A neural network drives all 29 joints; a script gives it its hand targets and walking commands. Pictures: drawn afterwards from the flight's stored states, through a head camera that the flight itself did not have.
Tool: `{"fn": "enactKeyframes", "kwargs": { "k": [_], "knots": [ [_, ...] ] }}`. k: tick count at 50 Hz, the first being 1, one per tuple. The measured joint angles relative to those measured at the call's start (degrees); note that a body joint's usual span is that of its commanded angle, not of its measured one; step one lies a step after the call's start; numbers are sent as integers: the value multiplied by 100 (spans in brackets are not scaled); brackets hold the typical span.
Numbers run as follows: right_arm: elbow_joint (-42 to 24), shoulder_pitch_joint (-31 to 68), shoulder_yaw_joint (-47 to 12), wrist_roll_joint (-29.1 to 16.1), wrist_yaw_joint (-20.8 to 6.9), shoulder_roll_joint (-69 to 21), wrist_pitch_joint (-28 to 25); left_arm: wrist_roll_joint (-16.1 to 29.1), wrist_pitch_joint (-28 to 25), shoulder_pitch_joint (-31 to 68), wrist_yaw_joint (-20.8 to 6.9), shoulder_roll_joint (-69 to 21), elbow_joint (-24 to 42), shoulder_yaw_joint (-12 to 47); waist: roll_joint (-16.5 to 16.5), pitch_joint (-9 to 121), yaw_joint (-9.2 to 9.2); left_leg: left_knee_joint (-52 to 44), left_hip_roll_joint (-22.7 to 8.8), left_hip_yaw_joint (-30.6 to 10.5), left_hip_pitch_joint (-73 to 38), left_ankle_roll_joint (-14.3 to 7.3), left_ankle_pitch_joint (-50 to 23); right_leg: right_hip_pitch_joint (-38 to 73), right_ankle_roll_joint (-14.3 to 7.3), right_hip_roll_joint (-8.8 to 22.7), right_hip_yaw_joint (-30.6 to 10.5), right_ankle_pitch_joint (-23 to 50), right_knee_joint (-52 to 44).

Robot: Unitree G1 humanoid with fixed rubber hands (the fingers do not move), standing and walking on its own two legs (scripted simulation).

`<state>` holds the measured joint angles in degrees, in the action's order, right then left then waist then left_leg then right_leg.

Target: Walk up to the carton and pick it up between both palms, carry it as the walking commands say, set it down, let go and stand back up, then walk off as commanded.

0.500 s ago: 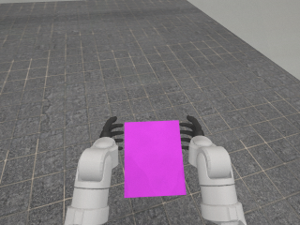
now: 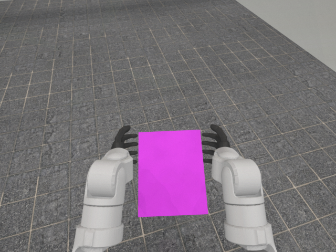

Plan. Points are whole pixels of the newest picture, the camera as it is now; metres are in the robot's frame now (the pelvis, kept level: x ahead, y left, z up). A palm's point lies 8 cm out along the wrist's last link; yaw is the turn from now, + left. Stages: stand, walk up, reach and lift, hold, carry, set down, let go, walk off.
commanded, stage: carry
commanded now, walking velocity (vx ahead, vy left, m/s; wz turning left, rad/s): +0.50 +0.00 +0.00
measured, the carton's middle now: (171, 173) +0.30 -0.01 -0.02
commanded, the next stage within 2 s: none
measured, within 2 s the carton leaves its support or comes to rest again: neither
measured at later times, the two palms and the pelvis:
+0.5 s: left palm (126, 73) +0.61 +0.13 +0.08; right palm (196, 74) +0.59 -0.10 +0.08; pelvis +0.30 +0.04 +0.01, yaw -3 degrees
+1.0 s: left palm (142, 25) +0.95 +0.10 +0.08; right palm (195, 28) +0.95 -0.13 +0.07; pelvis +0.65 +0.00 +0.00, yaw -1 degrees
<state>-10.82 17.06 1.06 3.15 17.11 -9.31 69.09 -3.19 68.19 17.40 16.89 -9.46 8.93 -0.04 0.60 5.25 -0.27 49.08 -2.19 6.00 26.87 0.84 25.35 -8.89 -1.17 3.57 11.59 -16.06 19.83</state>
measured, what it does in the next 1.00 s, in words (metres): walks ahead: left foot, then right foot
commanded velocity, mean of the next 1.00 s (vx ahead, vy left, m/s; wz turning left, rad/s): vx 0.50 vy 0.00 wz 0.00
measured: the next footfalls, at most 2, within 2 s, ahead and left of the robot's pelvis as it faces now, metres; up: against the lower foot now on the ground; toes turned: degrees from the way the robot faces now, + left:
left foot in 0.18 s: +0.33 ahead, +0.12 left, +0.00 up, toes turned +8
right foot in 0.68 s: +0.56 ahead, -0.11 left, +0.00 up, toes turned -12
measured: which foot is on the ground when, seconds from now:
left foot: up 0.00-0.16, down 0.18-0.70, up 0.72-1.00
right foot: down 0.00-0.22, up 0.24-0.66, down 0.68-1.00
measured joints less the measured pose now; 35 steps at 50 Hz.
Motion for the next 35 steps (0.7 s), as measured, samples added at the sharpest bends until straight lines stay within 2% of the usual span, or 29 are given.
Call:
{"fn": "enactKeyframes", "kwargs": {
  "k": [6, 9, 10, 11, 12, 14, 16, 18, 22, 26, 30, 33, 34, 35],
  "knots": [
    [-135, 112, -29, 136, 118, -35, -209, 191, -79, -8, -82, 2, 425, -51, -102, -432, -104, -1531, -3, 162, 577, -38, -1485, 918, 286, 125, -24, -486, -255],
    [-364, 82, -22, 121, 125, -27, -242, 211, -89, 39, -97, -10, 608, -30, -127, -464, -79, -2420, 119, 410, 296, -155, -2118, 1233, 481, 220, -33, -1112, 225],
    [-357, 97, -46, 116, 125, -31, -272, 183, -99, 71, -101, -16, 626, -65, -51, -456, -28, -2398, 180, 490, 236, -344, -2536, 1176, 518, 339, -76, -1380, 712],
    [-286, 130, -67, 108, 116, -40, -312, 144, -127, 112, -102, -25, 594, -131, 84, -474, 19, -2107, 257, 576, 291, -527, -2510, 896, 494, 513, -194, -1365, 1487],
    [-190, 187, -77, 105, 105, -58, -320, 89, -145, 146, -99, -37, 534, -199, 121, -518, 23, -1881, 247, 625, 315, -636, -2279, 462, 464, 491, -481, -1407, 2403],
    [21, 289, -94, 85, 86, -93, -257, 1, -151, 154, -72, -42, 373, -306, 46, -645, -7, -1834, 113, 677, 157, -701, -1881, -465, 382, 212, -852, -1505, 3943],
    [172, 285, -75, 82, 62, -91, -182, -28, -147, 109, -79, -28, 178, -304, -31, -737, -4, -2108, 21, 703, -140, -615, -1815, -1215, 343, 69, -823, -1334, 4598],
    [220, 195, 18, 83, 41, -61, -188, 28, -161, 68, -119, -17, 29, -209, -66, -779, 26, -2449, 13, 675, -464, -596, -1810, -1723, 333, 59, -729, -1071, 4438],
    [-16, -40, 132, 28, -13, 7, -410, 140, -329, 3, -173, 2, 105, 3, -52, -751, 86, -2999, 43, 558, -1099, -543, -1708, -2241, 329, 108, -713, -480, 3312],
    [-313, -109, -7, -90, -86, 25, -505, 37, -490, -65, -99, 20, 349, 21, -14, -476, 110, -3312, 20, 500, -1702, -406, -1420, -2314, 372, 132, -640, 167, 2197],
    [-355, -87, -220, -51, -114, 19, -389, -42, -403, -184, -31, 50, 516, -15, -65, -6, 68, -3478, -48, 475, -2323, -204, -972, -2068, 362, 32, -408, 653, 1399],
    [-192, -32, -271, 84, -80, 5, -236, -30, -201, -170, -25, 48, 462, -33, -123, 279, 23, -3329, -116, 425, -2734, -17, -477, -1667, 298, -107, -158, 831, 735],
    [-150, -6, -242, 134, -52, -1, -186, -11, -129, -107, -25, 32, 414, -36, -110, 318, 17, -3032, -143, 375, -2773, 46, -226, -1459, 214, -146, -91, 967, 456],
    [-81, 0, -158, 182, -19, 1, -169, 17, -112, -53, -35, 15, 277, 7, -240, 330, -15, -2458, -300, 286, -2648, 89, 28, -1367, 32, -224, 8, 991, 556]
  ]
}}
